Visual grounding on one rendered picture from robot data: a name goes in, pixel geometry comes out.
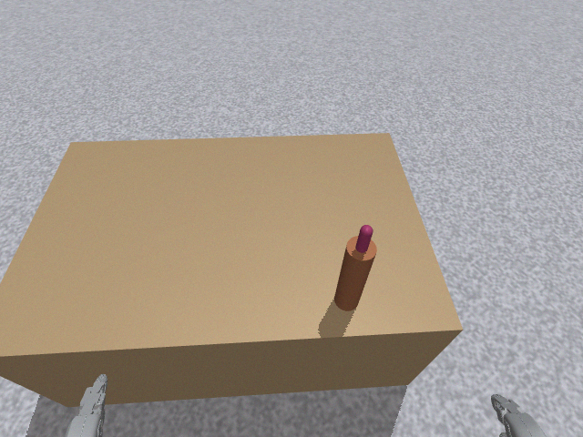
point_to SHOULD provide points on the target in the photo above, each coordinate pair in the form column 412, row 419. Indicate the right robot hand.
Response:
column 517, row 424

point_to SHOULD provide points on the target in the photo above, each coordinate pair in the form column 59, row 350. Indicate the bottle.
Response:
column 357, row 262

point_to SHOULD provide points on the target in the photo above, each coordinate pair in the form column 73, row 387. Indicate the left robot hand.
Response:
column 91, row 416

